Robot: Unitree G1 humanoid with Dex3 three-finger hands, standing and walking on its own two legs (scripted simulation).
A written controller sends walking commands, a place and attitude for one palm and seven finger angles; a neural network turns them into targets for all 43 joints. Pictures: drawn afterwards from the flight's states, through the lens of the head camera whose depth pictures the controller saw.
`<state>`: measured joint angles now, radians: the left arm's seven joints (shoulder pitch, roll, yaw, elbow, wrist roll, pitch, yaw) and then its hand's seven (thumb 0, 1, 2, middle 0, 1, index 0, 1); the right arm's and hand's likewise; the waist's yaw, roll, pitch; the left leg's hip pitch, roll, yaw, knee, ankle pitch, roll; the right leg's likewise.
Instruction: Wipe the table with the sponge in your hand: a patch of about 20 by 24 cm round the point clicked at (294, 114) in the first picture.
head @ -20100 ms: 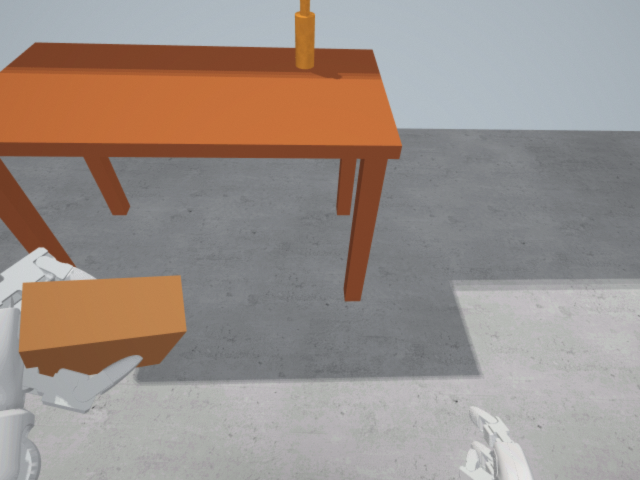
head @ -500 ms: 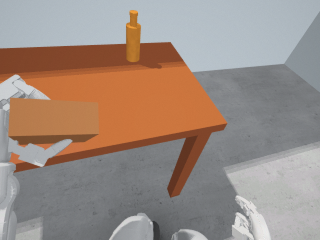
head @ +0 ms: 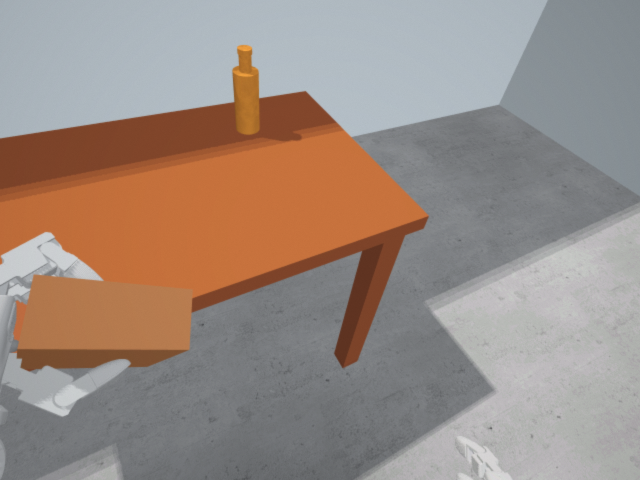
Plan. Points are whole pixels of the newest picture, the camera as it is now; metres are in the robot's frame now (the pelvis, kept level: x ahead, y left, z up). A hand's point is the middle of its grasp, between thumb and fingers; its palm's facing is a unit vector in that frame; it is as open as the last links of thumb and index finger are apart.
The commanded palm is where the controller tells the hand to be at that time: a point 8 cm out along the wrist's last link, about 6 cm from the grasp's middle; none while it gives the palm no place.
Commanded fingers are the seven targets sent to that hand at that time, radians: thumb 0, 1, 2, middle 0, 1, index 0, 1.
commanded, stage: come to a stop and stand still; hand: left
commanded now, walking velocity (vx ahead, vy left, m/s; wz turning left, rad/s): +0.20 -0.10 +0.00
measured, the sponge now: (124, 330) +0.22 +0.21 +0.14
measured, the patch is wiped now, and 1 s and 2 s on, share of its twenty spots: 0.00 0.00 0.00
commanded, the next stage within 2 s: look again from close up in 0.30 s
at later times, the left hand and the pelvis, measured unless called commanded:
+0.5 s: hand (84, 313) +0.22 +0.24 +0.17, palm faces +0.42 -0.81 -0.42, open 9.7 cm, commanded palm +0.15 +0.27 +0.17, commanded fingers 0.00 0.10 1.30 -1.20 -1.60 -1.20 -1.60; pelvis -0.01 -0.02 -0.03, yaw +1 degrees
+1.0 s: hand (139, 278) +0.27 +0.21 +0.15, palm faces +0.39 -0.82 -0.43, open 9.7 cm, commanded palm +0.21 +0.25 +0.17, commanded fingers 0.00 0.10 1.30 -1.20 -1.60 -1.20 -1.60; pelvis +0.06 -0.04 -0.02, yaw +2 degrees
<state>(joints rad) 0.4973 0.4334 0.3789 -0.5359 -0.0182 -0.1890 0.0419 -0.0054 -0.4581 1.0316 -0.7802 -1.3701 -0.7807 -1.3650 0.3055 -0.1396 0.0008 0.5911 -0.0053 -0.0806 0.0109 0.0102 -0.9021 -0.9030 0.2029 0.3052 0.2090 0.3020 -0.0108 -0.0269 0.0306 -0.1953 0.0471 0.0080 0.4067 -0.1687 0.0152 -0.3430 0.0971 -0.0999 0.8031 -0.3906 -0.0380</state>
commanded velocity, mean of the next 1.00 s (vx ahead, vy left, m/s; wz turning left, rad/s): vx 0.09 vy -0.03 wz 0.00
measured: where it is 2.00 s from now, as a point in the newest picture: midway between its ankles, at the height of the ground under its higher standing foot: outside the picture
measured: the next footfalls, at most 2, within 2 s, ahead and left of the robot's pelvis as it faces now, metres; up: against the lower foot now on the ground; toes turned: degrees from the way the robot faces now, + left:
right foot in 0.12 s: +0.04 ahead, -0.10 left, +0.00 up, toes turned -1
left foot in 0.38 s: +0.10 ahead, +0.12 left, +0.00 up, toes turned +4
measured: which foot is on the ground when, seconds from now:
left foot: down 0.00-0.12, up 0.14-0.36, down 0.38-1.00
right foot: up 0.00-0.10, down 0.12-1.00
